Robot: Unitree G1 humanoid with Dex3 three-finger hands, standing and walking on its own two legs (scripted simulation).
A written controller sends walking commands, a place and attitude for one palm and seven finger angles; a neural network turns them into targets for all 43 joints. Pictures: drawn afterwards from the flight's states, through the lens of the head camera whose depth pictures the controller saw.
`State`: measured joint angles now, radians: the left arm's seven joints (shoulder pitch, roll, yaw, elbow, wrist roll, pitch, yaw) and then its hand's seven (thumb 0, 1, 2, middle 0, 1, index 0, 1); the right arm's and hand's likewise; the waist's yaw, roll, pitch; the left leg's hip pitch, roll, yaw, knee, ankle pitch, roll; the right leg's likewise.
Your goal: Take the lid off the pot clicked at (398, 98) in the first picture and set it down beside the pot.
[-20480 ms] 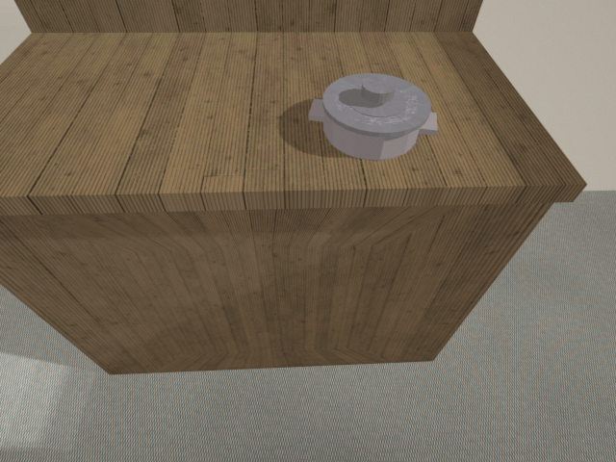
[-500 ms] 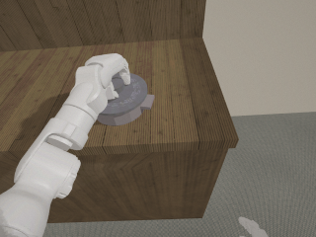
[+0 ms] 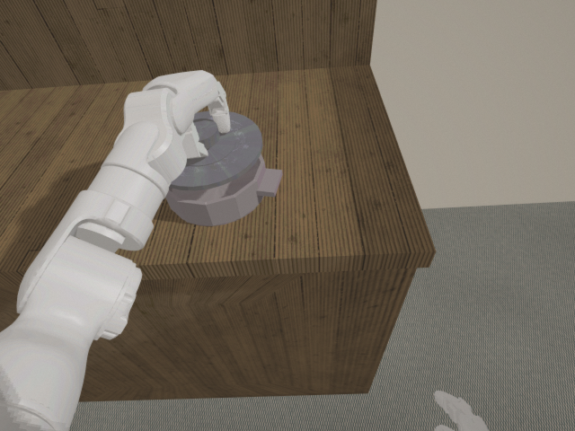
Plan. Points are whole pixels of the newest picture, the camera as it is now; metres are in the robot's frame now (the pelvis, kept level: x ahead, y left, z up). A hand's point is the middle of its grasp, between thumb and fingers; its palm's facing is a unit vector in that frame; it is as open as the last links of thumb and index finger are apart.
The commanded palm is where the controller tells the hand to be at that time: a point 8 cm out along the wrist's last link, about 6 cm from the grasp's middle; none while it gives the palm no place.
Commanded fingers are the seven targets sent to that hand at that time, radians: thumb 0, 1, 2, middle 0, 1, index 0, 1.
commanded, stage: lift the lid straight up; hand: left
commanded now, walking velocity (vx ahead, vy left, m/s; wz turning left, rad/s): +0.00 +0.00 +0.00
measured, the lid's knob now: (200, 134) +0.49 +0.13 +0.18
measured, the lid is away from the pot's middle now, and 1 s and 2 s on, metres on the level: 0.01 0.01 0.07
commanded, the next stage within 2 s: move the lid sideways beside the pot in 1.40 s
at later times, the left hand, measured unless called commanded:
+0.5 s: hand (190, 104) +0.46 +0.12 +0.25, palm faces -0.18 -0.06 -0.98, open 8.1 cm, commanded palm +0.43 +0.13 +0.32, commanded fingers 0.00 0.51 1.14 -0.82 -0.93 -0.87 -0.96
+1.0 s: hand (180, 68) +0.46 +0.12 +0.29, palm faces -0.12 -0.05 -0.99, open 8.1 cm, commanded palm +0.43 +0.13 +0.36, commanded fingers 0.00 0.51 1.14 -0.82 -0.93 -0.87 -0.96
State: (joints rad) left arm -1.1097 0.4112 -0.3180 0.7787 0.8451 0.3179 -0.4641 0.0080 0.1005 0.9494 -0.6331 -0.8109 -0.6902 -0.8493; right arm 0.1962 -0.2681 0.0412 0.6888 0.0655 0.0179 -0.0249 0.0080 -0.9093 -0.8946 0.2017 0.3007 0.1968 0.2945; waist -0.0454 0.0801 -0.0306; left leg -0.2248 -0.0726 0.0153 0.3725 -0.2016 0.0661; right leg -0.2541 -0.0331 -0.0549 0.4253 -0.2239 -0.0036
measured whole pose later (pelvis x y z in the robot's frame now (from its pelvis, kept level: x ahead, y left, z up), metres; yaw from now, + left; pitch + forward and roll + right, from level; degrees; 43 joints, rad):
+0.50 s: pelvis +0.00 +0.00 +0.00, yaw +0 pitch +3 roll +1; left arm -1.17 0.42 -0.32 0.70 0.85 0.35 -0.50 0.01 0.10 0.95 -0.64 -0.81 -0.69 -0.85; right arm 0.17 -0.27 0.05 0.68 0.07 0.02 -0.01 0.01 -0.91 -0.89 0.20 0.30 0.20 0.29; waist -0.03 0.09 -0.04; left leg -0.22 -0.08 0.02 0.36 -0.19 0.07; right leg -0.25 -0.04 -0.05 0.42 -0.22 0.00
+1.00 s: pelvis -0.01 +0.00 +0.00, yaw +0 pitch +3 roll +1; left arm -1.29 0.46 -0.31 0.75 0.87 0.36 -0.53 0.01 0.09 0.95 -0.64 -0.81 -0.70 -0.86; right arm 0.19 -0.28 0.06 0.68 0.07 0.01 -0.03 0.01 -0.91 -0.89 0.20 0.30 0.20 0.29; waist -0.04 0.09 -0.04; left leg -0.22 -0.07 0.02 0.36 -0.18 0.07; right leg -0.26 -0.03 -0.05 0.42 -0.21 0.00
